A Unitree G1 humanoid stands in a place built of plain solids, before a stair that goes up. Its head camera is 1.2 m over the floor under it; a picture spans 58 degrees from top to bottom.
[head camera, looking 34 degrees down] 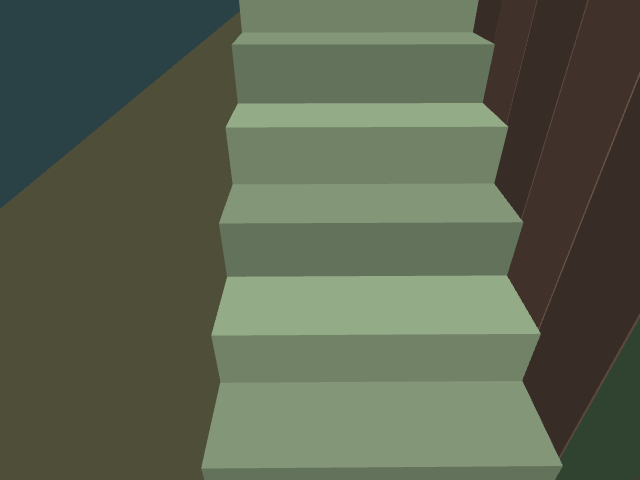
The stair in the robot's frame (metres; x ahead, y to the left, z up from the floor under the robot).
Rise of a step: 0.19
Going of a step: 0.24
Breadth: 0.85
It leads straight ahead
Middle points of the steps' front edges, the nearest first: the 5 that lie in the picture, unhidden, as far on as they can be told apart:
0.54 -0.15 0.19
0.78 -0.14 0.38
1.02 -0.14 0.57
1.26 -0.14 0.76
1.50 -0.14 0.95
